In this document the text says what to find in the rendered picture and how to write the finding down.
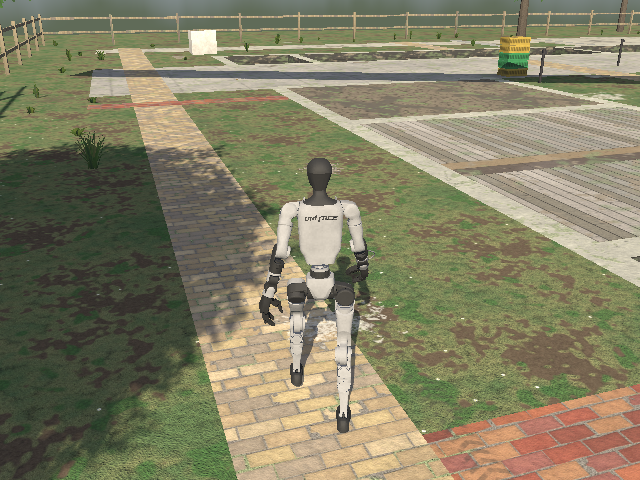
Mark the robot right thigh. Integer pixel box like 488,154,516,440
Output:
334,281,355,365

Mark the right robot foot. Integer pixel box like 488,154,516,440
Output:
336,405,351,433

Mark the right robot forearm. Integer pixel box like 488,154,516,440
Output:
354,238,369,270

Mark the robot left upper arm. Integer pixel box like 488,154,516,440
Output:
275,201,299,259

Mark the robot right upper arm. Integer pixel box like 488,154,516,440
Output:
340,200,365,253

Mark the left robot forearm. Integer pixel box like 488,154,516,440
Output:
262,244,285,298

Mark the robot left hand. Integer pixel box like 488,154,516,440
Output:
259,295,283,326

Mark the robot right hand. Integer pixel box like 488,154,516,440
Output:
345,265,369,283

